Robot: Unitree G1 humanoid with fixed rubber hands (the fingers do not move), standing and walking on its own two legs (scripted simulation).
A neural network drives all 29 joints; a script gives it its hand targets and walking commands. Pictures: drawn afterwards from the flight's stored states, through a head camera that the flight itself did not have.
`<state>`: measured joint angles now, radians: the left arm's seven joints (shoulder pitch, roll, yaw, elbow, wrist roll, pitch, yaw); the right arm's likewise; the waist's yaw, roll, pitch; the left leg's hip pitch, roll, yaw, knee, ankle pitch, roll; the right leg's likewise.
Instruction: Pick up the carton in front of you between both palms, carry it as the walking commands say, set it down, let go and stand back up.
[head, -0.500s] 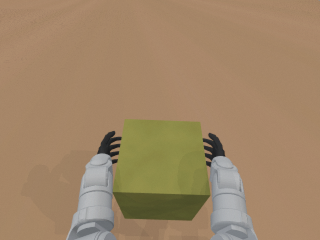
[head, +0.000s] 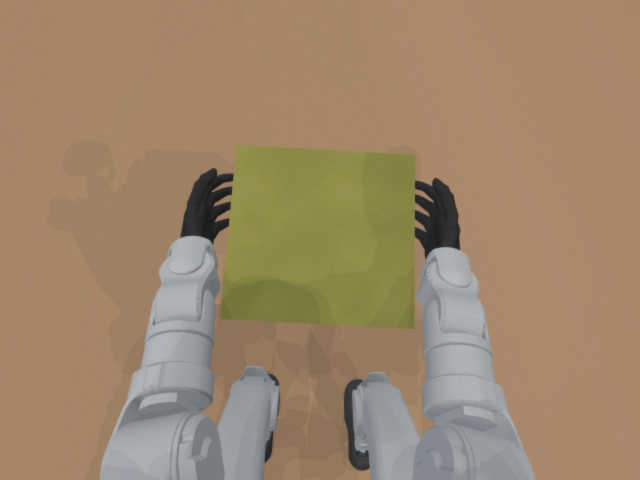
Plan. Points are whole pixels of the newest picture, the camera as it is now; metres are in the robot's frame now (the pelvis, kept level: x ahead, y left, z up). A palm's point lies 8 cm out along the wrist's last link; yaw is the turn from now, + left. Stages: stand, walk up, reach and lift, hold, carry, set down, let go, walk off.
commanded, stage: set down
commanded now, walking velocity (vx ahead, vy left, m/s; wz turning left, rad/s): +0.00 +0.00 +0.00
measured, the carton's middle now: (319, 250) +0.41 +0.01 -0.14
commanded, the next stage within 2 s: none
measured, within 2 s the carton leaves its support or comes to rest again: rests again in 1.84 s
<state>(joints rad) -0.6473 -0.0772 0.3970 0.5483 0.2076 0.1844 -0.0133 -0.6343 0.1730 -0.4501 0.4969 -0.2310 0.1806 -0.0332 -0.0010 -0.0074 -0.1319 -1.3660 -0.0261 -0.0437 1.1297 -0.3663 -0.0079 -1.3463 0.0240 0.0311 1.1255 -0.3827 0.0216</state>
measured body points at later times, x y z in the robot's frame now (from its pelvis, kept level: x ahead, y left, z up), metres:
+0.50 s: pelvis -0.03 +0.00 -0.14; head +0.25 +0.02 +0.21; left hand +0.47 +0.16 -0.23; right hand +0.45 -0.14 -0.23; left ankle +0.07 +0.12 -0.63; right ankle +0.06 -0.13 -0.63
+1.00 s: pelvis -0.05 +0.01 -0.24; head +0.31 +0.03 +0.04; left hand +0.51 +0.16 -0.39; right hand +0.48 -0.14 -0.39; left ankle +0.07 +0.12 -0.63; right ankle +0.06 -0.13 -0.63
